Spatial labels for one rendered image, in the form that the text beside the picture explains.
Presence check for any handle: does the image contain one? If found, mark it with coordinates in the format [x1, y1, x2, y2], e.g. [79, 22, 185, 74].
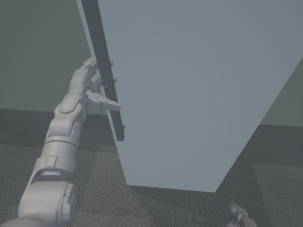
[81, 0, 125, 142]

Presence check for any robot right hand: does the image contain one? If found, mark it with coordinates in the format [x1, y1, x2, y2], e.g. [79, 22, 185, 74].
[227, 202, 257, 227]

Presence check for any fridge door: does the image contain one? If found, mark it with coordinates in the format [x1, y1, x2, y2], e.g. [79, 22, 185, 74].
[76, 0, 303, 193]

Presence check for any robot left hand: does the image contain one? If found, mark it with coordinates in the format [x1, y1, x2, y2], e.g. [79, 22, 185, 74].
[68, 57, 121, 112]

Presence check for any robot left forearm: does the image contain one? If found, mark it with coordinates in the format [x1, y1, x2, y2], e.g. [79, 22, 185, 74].
[18, 93, 88, 218]

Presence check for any robot left upper arm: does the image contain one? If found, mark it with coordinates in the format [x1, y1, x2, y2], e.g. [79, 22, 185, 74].
[0, 181, 77, 227]

